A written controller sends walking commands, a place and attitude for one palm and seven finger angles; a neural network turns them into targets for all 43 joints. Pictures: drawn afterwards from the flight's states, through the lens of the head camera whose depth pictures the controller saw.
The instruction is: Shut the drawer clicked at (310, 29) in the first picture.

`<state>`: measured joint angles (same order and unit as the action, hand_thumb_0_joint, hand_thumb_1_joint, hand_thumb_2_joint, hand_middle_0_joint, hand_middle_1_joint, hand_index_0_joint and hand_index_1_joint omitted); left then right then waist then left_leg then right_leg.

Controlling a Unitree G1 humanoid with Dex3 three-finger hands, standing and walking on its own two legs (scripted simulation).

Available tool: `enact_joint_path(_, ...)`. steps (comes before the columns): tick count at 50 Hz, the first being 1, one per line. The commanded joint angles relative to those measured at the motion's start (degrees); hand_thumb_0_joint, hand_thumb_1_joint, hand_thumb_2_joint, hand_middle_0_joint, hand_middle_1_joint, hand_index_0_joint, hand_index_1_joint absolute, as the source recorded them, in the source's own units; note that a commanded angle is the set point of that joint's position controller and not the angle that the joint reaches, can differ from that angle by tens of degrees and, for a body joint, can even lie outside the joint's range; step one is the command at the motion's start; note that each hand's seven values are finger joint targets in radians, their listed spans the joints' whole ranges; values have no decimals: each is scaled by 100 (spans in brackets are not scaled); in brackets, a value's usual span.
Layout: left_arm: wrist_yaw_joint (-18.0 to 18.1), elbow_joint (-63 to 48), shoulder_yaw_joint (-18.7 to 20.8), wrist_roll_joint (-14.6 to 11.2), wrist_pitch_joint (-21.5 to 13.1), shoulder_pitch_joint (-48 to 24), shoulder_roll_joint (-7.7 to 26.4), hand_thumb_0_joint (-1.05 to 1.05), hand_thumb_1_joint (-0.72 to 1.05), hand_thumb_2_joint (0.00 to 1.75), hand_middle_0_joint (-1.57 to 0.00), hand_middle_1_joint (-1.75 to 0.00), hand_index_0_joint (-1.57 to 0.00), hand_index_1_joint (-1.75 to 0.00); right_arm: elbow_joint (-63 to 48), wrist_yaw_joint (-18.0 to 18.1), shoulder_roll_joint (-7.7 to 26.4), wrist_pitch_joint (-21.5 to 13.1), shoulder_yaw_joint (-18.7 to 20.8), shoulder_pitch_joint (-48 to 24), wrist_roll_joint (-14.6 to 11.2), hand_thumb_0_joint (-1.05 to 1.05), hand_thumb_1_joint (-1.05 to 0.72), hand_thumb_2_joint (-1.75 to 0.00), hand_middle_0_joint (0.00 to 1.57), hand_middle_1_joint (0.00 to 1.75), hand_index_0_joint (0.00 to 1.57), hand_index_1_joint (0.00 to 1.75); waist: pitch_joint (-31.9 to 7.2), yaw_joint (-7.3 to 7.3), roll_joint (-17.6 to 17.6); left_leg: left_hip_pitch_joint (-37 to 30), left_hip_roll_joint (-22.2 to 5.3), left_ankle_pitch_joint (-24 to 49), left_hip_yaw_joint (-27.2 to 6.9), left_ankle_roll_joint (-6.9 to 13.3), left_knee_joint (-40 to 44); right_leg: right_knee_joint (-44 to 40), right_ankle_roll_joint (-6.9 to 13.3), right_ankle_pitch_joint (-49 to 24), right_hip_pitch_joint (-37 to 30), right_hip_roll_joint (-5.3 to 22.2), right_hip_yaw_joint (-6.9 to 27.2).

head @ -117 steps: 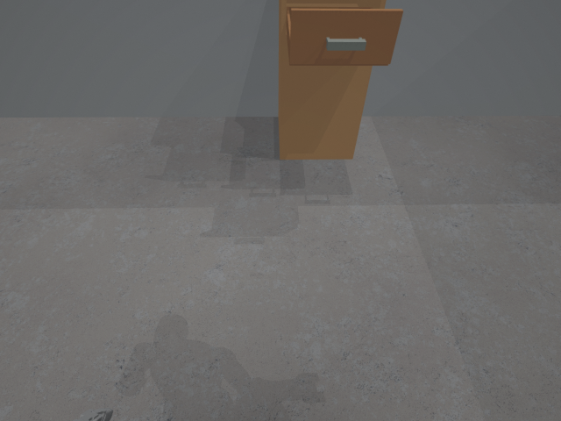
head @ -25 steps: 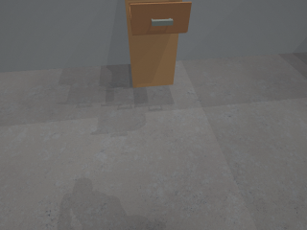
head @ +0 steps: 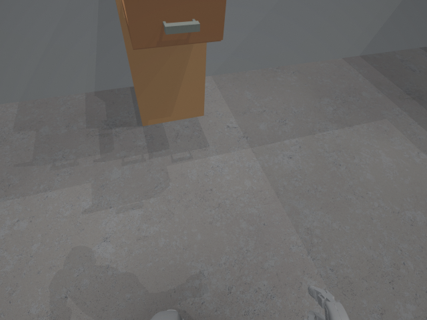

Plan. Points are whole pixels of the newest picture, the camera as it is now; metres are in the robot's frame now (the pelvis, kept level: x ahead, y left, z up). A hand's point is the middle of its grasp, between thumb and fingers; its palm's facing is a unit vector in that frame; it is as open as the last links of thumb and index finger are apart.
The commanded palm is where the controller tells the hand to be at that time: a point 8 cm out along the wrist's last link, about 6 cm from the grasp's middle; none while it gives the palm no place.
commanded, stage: walk to a spot facing it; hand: left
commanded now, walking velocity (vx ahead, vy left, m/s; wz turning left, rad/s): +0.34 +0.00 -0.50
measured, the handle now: (180, 24) +1.06 +0.27 +0.03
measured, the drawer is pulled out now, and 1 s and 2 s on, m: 0.30 0.30 0.30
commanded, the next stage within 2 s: turn to face it in 1.30 s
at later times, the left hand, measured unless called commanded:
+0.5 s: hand (195, 203) +0.41 +0.10 -0.14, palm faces -0.38 -0.91 -0.17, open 7.4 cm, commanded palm none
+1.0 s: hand (183, 194) +0.45 +0.14 -0.18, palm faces -0.30 -0.94 -0.16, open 7.4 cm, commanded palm none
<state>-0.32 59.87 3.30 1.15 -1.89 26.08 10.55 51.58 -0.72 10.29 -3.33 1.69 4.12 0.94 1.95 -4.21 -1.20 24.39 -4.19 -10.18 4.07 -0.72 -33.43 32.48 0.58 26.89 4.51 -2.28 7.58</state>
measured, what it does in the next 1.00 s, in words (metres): walks ahead, turning right: right foot, then left foot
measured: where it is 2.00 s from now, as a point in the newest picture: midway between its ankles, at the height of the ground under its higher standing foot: (259, 227)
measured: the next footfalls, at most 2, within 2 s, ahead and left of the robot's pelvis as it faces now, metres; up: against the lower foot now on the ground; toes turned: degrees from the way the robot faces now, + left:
right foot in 0.52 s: +0.31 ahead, -0.15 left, +0.00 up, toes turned -24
left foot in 0.94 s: +0.54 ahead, +0.01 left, +0.00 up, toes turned -12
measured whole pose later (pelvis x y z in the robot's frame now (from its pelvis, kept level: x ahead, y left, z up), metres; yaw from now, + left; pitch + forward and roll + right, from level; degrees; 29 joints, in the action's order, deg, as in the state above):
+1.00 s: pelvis +0.41 -0.04 +0.00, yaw -23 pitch -2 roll -2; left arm -0.7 62.9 3.4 0.9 -0.8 21.3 12.3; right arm 55.1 -0.4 11.0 -4.4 2.3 8.8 1.9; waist 1.3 -1.9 -2.5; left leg 19.8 -5.0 -14.5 10.1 2.3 -36.1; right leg 48.9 1.6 26.8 12.7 0.1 -1.5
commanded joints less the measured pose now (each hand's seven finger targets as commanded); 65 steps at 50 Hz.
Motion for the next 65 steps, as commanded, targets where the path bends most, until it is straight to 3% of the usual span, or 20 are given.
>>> enact_joint_path(1, -17, -678, 208, -19, -154, -435, 572, 0, 90, 90, -20, -30, -20, -30, 233, 187, 1551, -69, 405, 2101, 54, 0, -90, -90, 20, 30, 20, 30, -1041, 1004, 1237, -3124, -2658, -1469, -3279, 1064, 1932, 4383, 144, 416, 3384, 142, -374)
enact_joint_path(4, -180, -670, 222, 84, 10, -869, 430, 0, 90, 90, -20, -30, -20, -30, 140, 191, 670, -148, 196, 1233, 63, 0, -90, -90, 20, 30, 20, 30, 246, 512, 888, -1409, -1916, -1036, -1611, 720, 2198, 4344, 37, -773, 3348, 788, -542)
enact_joint_path(7, -220, -667, 188, 97, 213, -779, 264, 0, 90, 90, -20, -30, -20, -30, 246, 214, 569, -233, 170, 1264, 31, 0, -90, -90, 20, 30, 20, 30, 109, 305, 853, -1203, -1541, 35, -348, 652, 2186, 3889, -83, -1293, 3100, 877, -691)
enact_joint_path(20, -274, -1226, 12, 72, 188, -2878, 207, 0, 90, 90, -20, -30, -20, -30, 852, 190, 787, -159, 178, 2492, 100, 0, -90, -90, 20, 30, 20, 30, 496, 807, 810, -2655, -1604, 2458, 830, 668, 1811, 794, 103, -1619, 3024, 625, -1473)
enact_joint_path(22, -245, -1126, 42, 65, 135, -2518, 333, 0, 90, 90, -20, -30, -20, -30, 878, 192, 921, -130, 184, 2461, 91, 0, -90, -90, 20, 30, 20, 30, 231, 604, 838, -2765, -1650, 3774, 1020, 603, 1096, 476, 299, -1181, 2266, 376, -1638)
enact_joint_path(24, -183, -675, 147, 98, 14, -1092, 660, 0, 90, 90, -20, -30, -20, -30, 812, 160, 1020, -100, 190, 2269, 31, 0, -90, -90, 20, 30, 20, 30, -639, -100, 564, -2074, -1348, 4080, 1322, 276, -875, -224, 466, -1668, 18, 98, -1800)
enact_joint_path(25, -105, -478, 311, 111, -60, -348, 1322, 0, 90, 90, -20, -30, -20, -30, 719, 86, 729, -100, 135, 2434, -58, 0, -90, -90, 20, 30, 20, 30, -1393, -365, -415, -328, -926, 1689, 1382, 14, -2599, -404, 893, -1628, -1889, 1376, -257)
enact_joint_path(26, -46, -342, 407, -19, -65, 200, 1814, 0, 90, 90, -20, -30, -20, -30, 474, 136, 469, -124, 93, 2235, -97, 0, -90, -90, 20, 30, 20, 30, -1883, -379, -1019, 1129, -57, -2364, 879, -235, -4409, -950, 1596, -2969, -2658, 2843, 2270)
enact_joint_path(28, 17, -508, 354, -93, -17, -526, 1558, 0, 90, 90, -20, -30, -20, -30, 345, 155, 606, -92, 201, 1513, -67, 0, -90, -90, 20, 30, 20, 30, -1000, -151, -125, 1398, -449, -1625, -112, -74, -4826, -1429, 1519, -2358, -1252, 2579, 1744)
enact_joint_path(30, 64, -590, 176, -57, -97, -1192, 1016, 0, 90, 90, -20, -30, -20, -30, 530, 130, 450, 52, 165, 1645, 47, 0, -90, -90, 20, 30, 20, 30, -156, 345, -58, 935, -739, -971, -203, -127, -4079, -1742, 1094, -2289, 403, 2005, 574)
enact_joint_path(33, 81, -493, 124, 10, -187, -1383, 798, 0, 90, 90, -20, -30, -20, -30, 724, 95, 225, 181, 160, 2167, 70, 0, -90, -90, 20, 30, 20, 30, -136, 734, -295, 338, -672, -806, -30, -227, -3081, -1889, 970, -2331, 1139, 1585, -167)
enact_joint_path(42, 30, -269, 139, 18, -199, -755, 872, 0, 90, 90, -20, -30, -20, -30, 155, -78, 265, 37, 182, 615, 54, 0, -90, -90, 20, 30, 20, 30, 296, 306, -601, 115, -301, -380, 198, -136, -660, -1960, 945, -1292, 823, 1546, 154)
enact_joint_path(45, 34, -235, 152, -14, -162, -816, 914, 0, 90, 90, -20, -30, -20, -30, 310, -31, 459, -42, 209, 1100, 56, 0, -90, -90, 20, 30, 20, 30, 172, 641, -135, -1331, -30, -210, 426, -73, 339, -1181, 713, -1638, 1168, 1270, -91)
enact_joint_path(46, 11, -276, 127, -31, -156, -849, 788, 0, 90, 90, -20, -30, -20, -30, 509, 33, 762, -85, 275, 1790, 76, 0, -90, -90, 20, 30, 20, 30, -145, 937, 359, -2418, -287, -416, 34, 73, 700, -32, 532, -2014, 1618, 933, -358)
enact_joint_path(47, -45, -376, 82, -80, -145, -679, 444, 0, 90, 90, -20, -30, -20, -30, 650, 85, 1429, -115, 425, 2453, 174, 0, -90, -90, 20, 30, 20, 30, -553, 1108, 1718, -3422, -1722, -999, -1818, 598, 1347, 1771, 225, -811, 2760, 251, -1035)
enact_joint_path(48, -32, -522, 46, -39, -173, -907, 504, 0, 90, 90, -20, -30, -20, -30, 680, 106, 1625, -49, 443, 2786, 139, 0, -90, -90, 20, 30, 20, 30, -622, 1208, 2177, -3362, -2484, -1535, -2901, 927, 2076, 3108, 156, 536, 3295, 143, -979)
enact_joint_path(50, -67, -441, 116, 16, -126, -1288, 547, 0, 90, 90, -20, -30, -20, -30, 535, 155, 1052, -57, 284, 2063, 85, 0, -90, -90, 20, 30, 20, 30, 214, 944, 856, -2184, -2265, -1907, -2320, 890, 2358, 3962, 177, -297, 3574, 676, -614)
enact_joint_path(53, -129, -162, 113, 63, 36, -718, 244, 0, 90, 90, -20, -30, -20, -30, 483, 187, 581, -175, 166, 1452, 45, 0, -90, -90, 20, 30, 20, 30, 299, 409, 716, -1569, -1632, -634, -592, 501, 2369, 3743, 30, -1190, 3067, 866, -692)
enact_joint_path(58, -148, -279, 187, 78, 216, -863, 146, 0, 90, 90, -20, -30, -20, -30, 646, 239, 457, -232, 191, 1770, -10, 0, -90, -90, 20, 30, 20, 30, 315, 364, 723, -1958, -1470, 738, 342, 493, 2349, 3482, -192, -1816, 3572, 938, -893)
enact_joint_path(65, -225, -731, 128, 64, 206, -2163, -47, 0, 90, 90, -20, -30, -20, -30, 929, 248, 450, -154, 208, 2435, 47, 0, -90, -90, 20, 30, 20, 30, 671, 712, 861, -2518, -1507, 1999, 999, 613, 2077, 1512, -158, -1898, 3574, 826, -1483)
